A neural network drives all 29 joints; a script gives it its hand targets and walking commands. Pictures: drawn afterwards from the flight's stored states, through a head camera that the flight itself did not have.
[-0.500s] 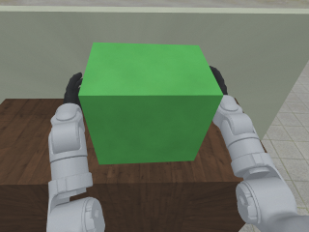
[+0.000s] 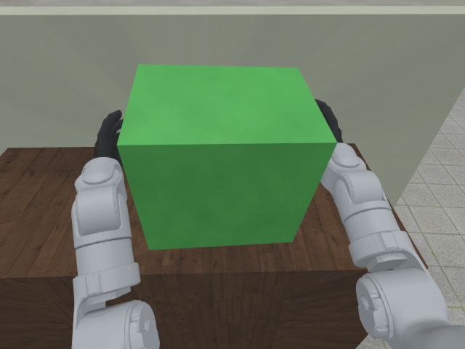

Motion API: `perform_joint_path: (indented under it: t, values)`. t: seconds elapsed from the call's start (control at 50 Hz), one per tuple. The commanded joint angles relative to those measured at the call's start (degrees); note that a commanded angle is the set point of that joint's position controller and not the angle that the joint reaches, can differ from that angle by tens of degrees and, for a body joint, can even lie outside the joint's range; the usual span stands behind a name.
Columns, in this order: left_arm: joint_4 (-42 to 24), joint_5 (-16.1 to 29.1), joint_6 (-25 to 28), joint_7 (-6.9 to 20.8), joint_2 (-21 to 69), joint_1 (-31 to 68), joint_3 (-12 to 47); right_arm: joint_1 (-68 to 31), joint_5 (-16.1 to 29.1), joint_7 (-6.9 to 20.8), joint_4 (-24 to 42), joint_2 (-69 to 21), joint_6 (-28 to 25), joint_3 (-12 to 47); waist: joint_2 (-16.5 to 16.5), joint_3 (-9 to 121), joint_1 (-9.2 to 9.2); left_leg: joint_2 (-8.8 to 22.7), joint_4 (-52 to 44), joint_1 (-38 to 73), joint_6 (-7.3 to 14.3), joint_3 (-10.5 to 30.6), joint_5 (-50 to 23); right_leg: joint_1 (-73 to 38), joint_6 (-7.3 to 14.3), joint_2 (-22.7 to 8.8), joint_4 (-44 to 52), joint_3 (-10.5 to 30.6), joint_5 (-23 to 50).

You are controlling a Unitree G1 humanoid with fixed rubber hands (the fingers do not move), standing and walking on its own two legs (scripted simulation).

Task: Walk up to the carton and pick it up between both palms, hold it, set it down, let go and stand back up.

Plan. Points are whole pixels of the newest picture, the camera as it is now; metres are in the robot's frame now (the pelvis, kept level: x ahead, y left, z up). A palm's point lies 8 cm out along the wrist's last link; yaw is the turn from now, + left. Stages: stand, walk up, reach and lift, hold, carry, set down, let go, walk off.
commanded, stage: hold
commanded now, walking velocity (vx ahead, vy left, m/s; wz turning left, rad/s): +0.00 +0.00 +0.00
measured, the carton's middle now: (221, 160) +0.39 +0.01 +0.16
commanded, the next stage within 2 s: none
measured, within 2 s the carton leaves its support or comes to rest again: neither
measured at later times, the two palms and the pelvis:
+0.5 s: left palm (109, 160) +0.35 +0.19 +0.20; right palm (330, 144) +0.37 -0.17 +0.20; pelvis +0.01 +0.00 +0.00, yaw +1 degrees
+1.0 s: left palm (108, 160) +0.36 +0.19 +0.20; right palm (327, 142) +0.37 -0.17 +0.20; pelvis +0.00 +0.00 +0.00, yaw +1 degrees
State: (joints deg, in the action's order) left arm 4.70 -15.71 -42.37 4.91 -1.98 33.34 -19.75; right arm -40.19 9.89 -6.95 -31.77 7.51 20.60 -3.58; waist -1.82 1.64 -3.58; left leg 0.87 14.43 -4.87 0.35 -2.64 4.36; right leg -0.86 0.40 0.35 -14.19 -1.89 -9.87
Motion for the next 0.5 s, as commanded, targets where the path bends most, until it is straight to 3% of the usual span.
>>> perform_joint_path:
  t: [0.0,0.04,0.1,0.26,0.32,0.48]
  values:
    - [-7.58,10.34,3.93,7.61,23.86,31.28,27.9,-36.32,6.05,6.32,20.95,-28.57,-3.38,20.96,-0.72,23.46,-0.8,-2.08,3.46,16.83,-0.11,0.39,-11.63,2.5,-2.96,2.12,1.92,-1.64,15.16]
    - [-6.16,9.64,3.81,8.0,23.09,30.78,26.78,-35.26,5.92,5.77,19.69,-28.22,-2.75,21.02,-0.77,20.07,-0.95,-2.3,2.9,15.13,-0.17,0.37,-10.62,2.62,-3.03,1.83,1.94,-1.61,15.69]
    - [-4.12,7.88,3.0,8.84,22.35,30.19,24.81,-33.62,5.5,5.72,16.02,-27.51,-1.91,19.39,1.11,13.89,-0.81,-2.16,1.54,13.13,-0.06,0.11,-6.35,4.05,-2.93,1.42,2.72,-1.76,10.69]
    - [-9.82,9.13,2.73,8.13,24.03,32.49,28.63,-32.48,7.08,5.99,16.75,-27.39,-1.51,19.15,5.74,16.66,-2.36,-1.96,3.29,16.78,-2.27,0.69,-11.94,5.0,-1.91,1.86,2.31,-2.06,11.42]
    - [-10.77,9.49,3.01,7.49,23.76,32.55,29.45,-33.48,7.45,6.21,18.89,-27.46,-1.73,19.89,5.62,18.78,-2.06,-1.91,3.42,17.18,-2.16,0.94,-12.32,5.29,-1.93,2.07,2.25,-1.98,11.61]
    - [-7.22,8.85,2.98,7.9,23.26,29.47,26.47,-34.96,6.05,6.56,20.41,-27.16,-2.11,20.5,0.66,17.95,-0.12,-1.63,1.81,14.96,-0.44,0.31,-8.66,4.42,-2.31,2.31,2.88,-2.42,9.8]
